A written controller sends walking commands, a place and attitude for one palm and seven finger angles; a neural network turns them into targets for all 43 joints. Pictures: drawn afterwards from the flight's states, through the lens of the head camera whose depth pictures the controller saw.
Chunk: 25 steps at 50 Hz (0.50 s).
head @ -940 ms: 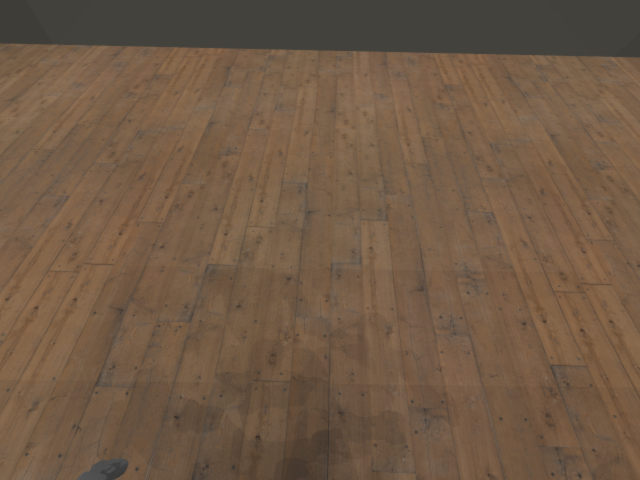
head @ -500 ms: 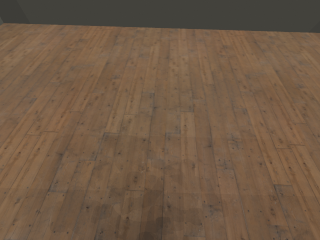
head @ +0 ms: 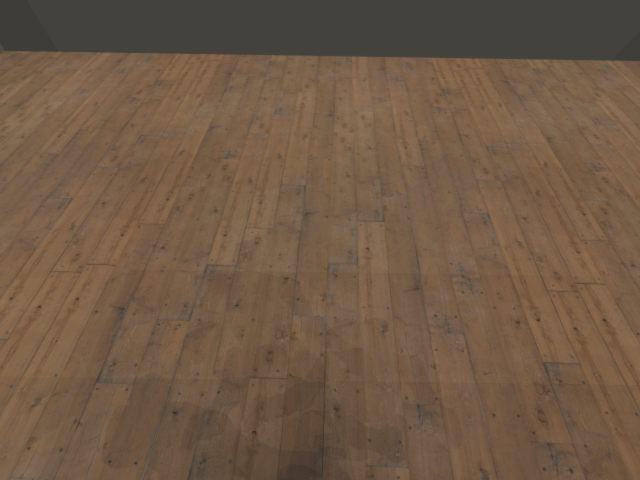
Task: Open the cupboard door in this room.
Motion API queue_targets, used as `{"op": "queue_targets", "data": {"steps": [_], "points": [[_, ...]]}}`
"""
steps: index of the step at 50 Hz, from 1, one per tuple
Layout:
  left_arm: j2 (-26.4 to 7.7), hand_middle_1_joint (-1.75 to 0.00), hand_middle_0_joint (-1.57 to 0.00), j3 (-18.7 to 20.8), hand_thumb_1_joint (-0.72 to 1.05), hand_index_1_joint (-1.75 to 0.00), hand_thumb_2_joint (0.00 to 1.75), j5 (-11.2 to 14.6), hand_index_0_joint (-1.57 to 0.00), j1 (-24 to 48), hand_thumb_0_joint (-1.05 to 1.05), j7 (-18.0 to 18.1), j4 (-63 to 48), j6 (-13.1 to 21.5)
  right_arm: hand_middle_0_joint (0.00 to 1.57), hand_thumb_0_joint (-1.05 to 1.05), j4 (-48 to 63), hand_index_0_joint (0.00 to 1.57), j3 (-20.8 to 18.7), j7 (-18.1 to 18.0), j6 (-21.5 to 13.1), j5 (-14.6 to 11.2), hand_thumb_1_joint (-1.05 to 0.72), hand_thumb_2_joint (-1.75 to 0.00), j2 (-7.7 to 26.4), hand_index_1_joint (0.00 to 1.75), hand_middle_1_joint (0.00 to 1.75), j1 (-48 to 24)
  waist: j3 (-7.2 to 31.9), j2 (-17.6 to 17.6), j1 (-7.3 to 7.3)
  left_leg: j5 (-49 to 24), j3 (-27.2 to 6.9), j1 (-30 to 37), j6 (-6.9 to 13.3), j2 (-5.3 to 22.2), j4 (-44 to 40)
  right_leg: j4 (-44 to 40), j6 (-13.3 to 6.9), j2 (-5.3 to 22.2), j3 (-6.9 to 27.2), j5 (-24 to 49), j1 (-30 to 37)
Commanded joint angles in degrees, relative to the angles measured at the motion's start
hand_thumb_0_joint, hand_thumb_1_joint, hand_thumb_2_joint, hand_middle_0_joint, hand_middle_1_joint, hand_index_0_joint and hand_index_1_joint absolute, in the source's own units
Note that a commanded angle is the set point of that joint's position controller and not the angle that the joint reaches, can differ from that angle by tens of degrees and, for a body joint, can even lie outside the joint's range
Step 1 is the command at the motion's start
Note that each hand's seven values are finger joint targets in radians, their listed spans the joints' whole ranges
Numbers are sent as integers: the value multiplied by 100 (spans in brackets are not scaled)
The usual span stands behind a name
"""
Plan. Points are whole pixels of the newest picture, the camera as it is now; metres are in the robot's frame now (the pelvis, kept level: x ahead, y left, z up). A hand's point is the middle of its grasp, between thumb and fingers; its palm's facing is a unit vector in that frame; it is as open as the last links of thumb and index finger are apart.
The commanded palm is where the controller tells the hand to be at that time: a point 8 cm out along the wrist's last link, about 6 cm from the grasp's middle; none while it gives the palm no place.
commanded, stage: turn or walk to find it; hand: left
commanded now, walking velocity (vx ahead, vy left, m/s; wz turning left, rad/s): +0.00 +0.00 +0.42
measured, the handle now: out of the picture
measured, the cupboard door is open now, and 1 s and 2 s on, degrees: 0 0 0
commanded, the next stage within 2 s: none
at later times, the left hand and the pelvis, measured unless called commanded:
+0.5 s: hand out of the picture +0.03 +0.21 -0.17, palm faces +0.14 -0.96 -0.25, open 7.4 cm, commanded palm none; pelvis -0.03 +0.00 -0.01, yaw +9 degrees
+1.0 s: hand out of the picture -0.12 +0.20 -0.20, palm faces +0.43 -0.87 -0.23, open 7.4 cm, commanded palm none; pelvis -0.06 +0.01 -0.02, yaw +24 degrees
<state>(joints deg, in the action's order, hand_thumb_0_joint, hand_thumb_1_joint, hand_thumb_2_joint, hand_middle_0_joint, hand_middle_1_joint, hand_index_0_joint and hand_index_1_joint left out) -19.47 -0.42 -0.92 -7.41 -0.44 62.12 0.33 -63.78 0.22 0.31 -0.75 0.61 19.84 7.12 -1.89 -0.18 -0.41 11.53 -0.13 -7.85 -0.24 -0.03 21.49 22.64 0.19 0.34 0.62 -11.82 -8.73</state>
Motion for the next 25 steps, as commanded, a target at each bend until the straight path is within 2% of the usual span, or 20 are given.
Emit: {"op": "queue_targets", "data": {"steps": [1, 4, 6, 10, 12, 14, 15, 16, 17, 18, 19, 20, 22, 23, 25], "points": [[-1186, -30, -20, 262, 90, -30, 90, 27, -20, 243, 0, 107, -403, 88, 20, 0, 407, 20, -245, -85, -107, 1, -90, -90, 1135, 30, 30, -304, 250, 68, 57, -594, -631, -225, 210, 643, -258, -314, -165, 697, 471, 350, -5], [-807, -30, -20, 221, 90, -30, 90, 33, -20, -38, 0, 158, -425, -15, 20, 0, 466, 20, -184, -68, -8, 14, -90, -90, 693, 30, 30, -112, 348, 89, 90, -854, -579, -442, 154, 575, 97, -79, -99, 803, 386, 561, 31], [-625, -30, -20, 197, 90, -30, 90, 28, -20, -195, 0, 192, -482, -86, 20, 0, 529, 20, -150, -55, 85, 26, -90, -90, 411, 30, 30, 51, 288, 309, 83, -737, -502, -696, 79, 467, 357, -53, -111, 945, 457, 485, -47], [-729, -30, -20, 279, 90, -30, 90, 10, -20, -256, 0, 228, -757, -149, 20, 0, 723, 20, -230, -49, 180, 20, -90, -90, 350, 30, 30, 301, 361, 584, 44, -580, -394, -877, 58, 291, 1081, 28, -363, 1343, 536, 509, -290], [-724, -30, -20, 313, 90, -30, 90, -7, -20, -191, 0, 239, -906, -166, 20, 0, 805, 20, -282, -43, 208, 21, -90, -90, 321, 30, 30, 428, 350, 643, -18, -445, -392, -842, 70, 275, 1277, 144, -433, 1440, 464, 393, -539], [-616, -30, -20, 324, 90, -30, 90, -18, -20, -106, 0, 241, -1058, -197, 20, 0, 886, 20, -334, -24, 218, 34, -90, -90, 322, 30, 30, 539, 248, 264, -97, -457, -721, -840, 180, 405, 1030, 528, -293, 1200, 157, -72, -911], [-492, -30, -20, 326, 90, -30, 90, -15, -20, -36, 0, 239, -1137, -213, 20, 0, 929, 20, -352, -15, 202, 56, -90, -90, 395, 30, 30, 640, 206, -186, -141, -589, -1257, -966, 326, 623, 596, 1029, -110, 835, -158, -404, -965], [-305, -30, -20, 325, 90, -30, 90, 12, -20, -13, 0, 238, -1210, -223, 20, 0, 980, 20, -391, -30, 170, 90, -90, -90, 575, 30, 30, 709, 127, -917, -158, -681, -2211, -1079, 637, 1105, -110, 1857, 127, 277, -507, -882, -1058], [-197, -30, -20, 311, 90, -30, 90, 22, -20, -54, 0, 251, -1265, -211, 20, 0, 1015, 20, -444, -69, 135, 74, -90, -90, 676, 30, 30, 771, 189, -1323, -143, -1245, -2953, -803, 1029, 1451, -501, 2681, 173, 54, -339, -1720, -1426], [-224, -30, -20, 320, 90, -30, 90, 13, -20, -98, 0, 262, -1303, -194, 20, 0, 1050, 20, -469, -107, 113, 46, -90, -90, 676, 30, 30, 830, 285, -1206, -126, -1746, -3080, -558, 1286, 1579, -424, 3200, 150, 143, -46, -2025, -1655], [-163, -30, -20, 347, 90, -30, 90, 19, -20, -148, 0, 265, -1288, -176, 20, 0, 1064, 20, -488, -141, 114, 56, -90, -90, 619, 30, 30, 811, 436, -1021, -86, -2115, -2949, -317, 1347, 1514, -224, 3393, 152, 164, 115, -2012, -1777], [-71, -30, -20, 343, 90, -30, 90, 36, -20, -213, 0, 256, -1258, -159, 20, 0, 1083, 20, -500, -161, 123, 63, -90, -90, 579, 30, 30, 760, 539, -877, -55, -2322, -2677, -108, 1317, 1398, -66, 3338, 174, 170, 120, -1927, -1825], [91, -30, -20, 331, 90, -30, 90, 68, -20, -267, 0, 241, -1260, -144, 20, 0, 1125, 20, -528, -181, 145, 71, -90, -90, 512, 30, 30, 768, 651, -847, -76, -2464, -2479, -53, 1242, 1220, 71, 2923, 213, 108, 51, -1831, -1626], [130, -30, -20, 326, 90, -30, 90, 78, -20, -293, 0, 234, -1282, -135, 20, 0, 1145, 20, -544, -185, 157, 73, -90, -90, 492, 30, 30, 796, 659, -720, -78, -2534, -2495, -108, 1225, 1187, 138, 2570, 218, 55, 29, -1808, -1454], [202, -30, -20, 340, 90, -30, 90, 100, -20, -517, 0, 233, -1253, -138, 20, 0, 1168, 20, -578, -170, 190, 72, -90, -90, 473, 30, 30, 763, 706, -806, -24, -2263, -2408, -326, 1065, 998, 194, 1783, 221, -54, -57, -1458, -935]]}}
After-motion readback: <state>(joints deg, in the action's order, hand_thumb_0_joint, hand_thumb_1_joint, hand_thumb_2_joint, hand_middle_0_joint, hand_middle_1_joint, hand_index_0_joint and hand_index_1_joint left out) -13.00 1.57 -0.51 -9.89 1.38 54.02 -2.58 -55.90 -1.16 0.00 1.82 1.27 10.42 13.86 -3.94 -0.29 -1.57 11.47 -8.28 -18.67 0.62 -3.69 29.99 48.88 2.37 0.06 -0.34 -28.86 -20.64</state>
